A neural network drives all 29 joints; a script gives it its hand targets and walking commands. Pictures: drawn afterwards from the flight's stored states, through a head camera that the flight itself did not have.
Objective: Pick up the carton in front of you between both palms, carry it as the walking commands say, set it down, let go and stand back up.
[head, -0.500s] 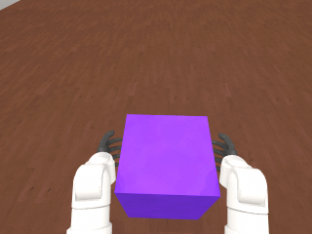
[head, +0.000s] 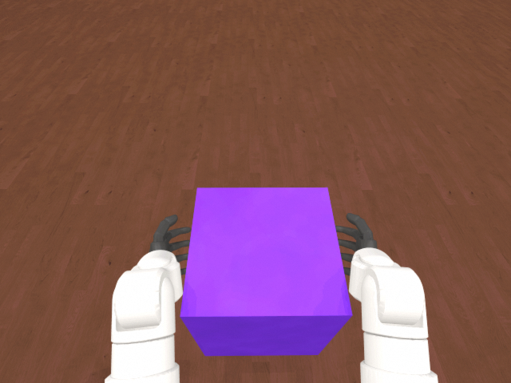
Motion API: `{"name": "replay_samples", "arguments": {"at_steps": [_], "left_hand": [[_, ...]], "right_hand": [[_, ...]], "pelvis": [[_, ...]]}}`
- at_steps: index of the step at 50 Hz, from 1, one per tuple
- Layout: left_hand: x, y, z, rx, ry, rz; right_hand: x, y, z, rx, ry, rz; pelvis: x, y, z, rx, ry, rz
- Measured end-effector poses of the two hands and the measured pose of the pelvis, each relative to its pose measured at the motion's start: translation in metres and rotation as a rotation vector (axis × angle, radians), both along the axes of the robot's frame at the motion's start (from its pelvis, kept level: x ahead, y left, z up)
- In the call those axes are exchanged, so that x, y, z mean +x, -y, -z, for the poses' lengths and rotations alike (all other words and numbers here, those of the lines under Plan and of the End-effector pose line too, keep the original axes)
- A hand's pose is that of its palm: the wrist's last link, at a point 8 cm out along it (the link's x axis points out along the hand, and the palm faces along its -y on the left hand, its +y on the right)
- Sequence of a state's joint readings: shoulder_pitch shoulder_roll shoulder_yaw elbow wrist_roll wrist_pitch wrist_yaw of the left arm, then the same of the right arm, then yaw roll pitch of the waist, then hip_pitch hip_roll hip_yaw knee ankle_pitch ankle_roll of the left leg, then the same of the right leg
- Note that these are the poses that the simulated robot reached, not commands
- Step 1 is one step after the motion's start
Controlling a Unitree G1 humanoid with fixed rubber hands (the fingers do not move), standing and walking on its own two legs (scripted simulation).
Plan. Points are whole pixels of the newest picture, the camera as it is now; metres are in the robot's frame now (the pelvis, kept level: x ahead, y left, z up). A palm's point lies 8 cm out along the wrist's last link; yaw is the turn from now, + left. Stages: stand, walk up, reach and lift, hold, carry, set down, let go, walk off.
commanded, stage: carry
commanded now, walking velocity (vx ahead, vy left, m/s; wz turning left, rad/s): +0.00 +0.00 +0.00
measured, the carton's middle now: (262, 277) +0.31 +0.00 -0.01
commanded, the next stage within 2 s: none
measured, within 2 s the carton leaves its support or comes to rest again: neither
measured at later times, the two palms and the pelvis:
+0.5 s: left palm (191, 151) +0.51 +0.13 +0.10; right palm (342, 156) +0.51 -0.15 +0.10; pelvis +0.22 -0.01 +0.01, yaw +2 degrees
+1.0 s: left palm (172, 155) +0.52 +0.18 +0.08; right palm (316, 151) +0.54 -0.11 +0.08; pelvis +0.24 +0.02 +0.01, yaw +4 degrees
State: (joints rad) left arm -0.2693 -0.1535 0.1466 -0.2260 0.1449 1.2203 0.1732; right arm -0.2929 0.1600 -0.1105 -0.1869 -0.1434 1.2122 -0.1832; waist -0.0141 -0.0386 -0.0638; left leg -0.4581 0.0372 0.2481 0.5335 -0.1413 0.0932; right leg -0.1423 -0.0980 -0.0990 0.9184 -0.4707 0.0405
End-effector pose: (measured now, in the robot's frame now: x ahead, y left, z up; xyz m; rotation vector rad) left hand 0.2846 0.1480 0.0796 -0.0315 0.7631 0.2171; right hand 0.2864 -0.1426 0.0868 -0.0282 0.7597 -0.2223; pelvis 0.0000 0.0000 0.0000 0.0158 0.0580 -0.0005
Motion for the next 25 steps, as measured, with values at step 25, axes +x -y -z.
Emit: {"name": "replay_samples", "arguments": {"at_steps": [25], "left_hand": [[0.226,0.014,-0.021,0.058,-0.008,-0.006]], "right_hand": [[0.225,0.012,-0.008,0.041,-0.006,0.016]], "pelvis": [[0.223,0.013,-0.013,-0.034,-0.023,-0.043]]}}
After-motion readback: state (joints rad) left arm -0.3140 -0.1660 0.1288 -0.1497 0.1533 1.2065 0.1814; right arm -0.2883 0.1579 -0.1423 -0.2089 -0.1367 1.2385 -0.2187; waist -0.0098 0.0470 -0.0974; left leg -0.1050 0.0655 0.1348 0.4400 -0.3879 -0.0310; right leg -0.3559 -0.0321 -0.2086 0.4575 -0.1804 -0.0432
